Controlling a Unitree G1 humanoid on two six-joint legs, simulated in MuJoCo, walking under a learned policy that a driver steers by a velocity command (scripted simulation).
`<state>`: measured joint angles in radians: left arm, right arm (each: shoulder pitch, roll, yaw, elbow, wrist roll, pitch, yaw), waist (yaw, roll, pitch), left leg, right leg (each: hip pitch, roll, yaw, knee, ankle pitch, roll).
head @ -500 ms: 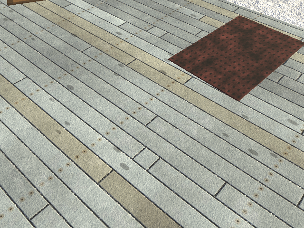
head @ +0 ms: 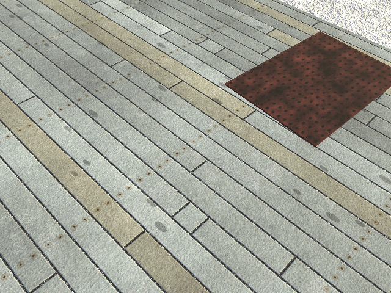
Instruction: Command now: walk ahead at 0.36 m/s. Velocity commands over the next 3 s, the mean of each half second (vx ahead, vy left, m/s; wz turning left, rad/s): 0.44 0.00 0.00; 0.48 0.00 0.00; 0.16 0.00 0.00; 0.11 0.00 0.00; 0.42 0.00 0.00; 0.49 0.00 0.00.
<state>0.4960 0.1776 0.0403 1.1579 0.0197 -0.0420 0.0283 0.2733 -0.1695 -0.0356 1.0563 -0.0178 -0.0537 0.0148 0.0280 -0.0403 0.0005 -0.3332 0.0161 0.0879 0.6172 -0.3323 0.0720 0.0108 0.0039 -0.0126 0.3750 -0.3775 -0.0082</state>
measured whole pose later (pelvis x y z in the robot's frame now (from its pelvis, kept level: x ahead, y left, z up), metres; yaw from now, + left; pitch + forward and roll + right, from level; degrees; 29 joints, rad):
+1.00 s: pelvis +0.53 +0.02 +0.00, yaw +0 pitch +1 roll -1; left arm 0.47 0.15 0.03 1.09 0.02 -0.10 0.01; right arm 0.01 -0.17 -0.03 0.90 -0.02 -0.05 0.03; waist 0.07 0.03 0.06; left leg -0.58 0.06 0.08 0.59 -0.03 0.06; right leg 0.11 0.08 -0.09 0.18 -0.31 -0.07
